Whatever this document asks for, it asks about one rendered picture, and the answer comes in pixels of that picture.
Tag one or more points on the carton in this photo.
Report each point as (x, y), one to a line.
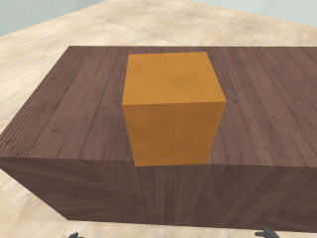
(172, 105)

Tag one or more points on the right robot hand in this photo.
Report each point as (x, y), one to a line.
(267, 233)

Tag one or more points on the pedestal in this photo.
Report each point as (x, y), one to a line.
(69, 144)

